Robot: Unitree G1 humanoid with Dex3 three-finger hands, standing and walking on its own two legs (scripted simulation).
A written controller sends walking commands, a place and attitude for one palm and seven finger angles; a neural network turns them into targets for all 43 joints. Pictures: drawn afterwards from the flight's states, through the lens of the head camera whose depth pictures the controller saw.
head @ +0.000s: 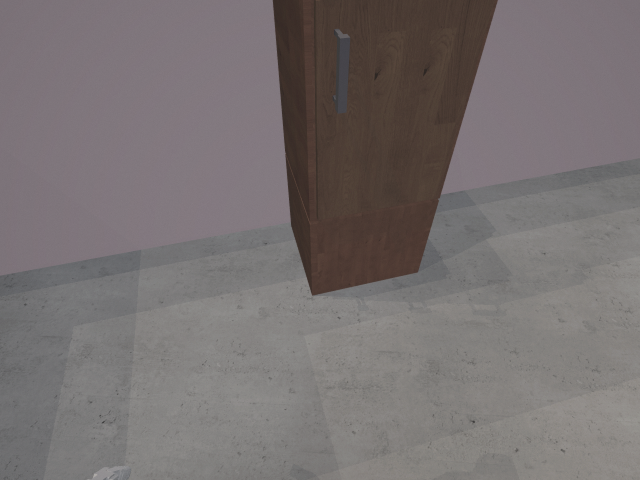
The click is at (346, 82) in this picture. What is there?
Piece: cupboard door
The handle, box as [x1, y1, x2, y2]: [333, 29, 349, 113]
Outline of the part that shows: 334,29 334,34 337,38 336,94 333,95 333,100 335,103 335,109 338,113 346,111 349,37 347,34 343,34 338,29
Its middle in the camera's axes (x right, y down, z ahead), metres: +0.04 -0.36 +0.83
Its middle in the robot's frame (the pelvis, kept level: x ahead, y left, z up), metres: +0.88 +0.01 +0.12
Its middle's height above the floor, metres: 0.89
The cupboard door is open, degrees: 0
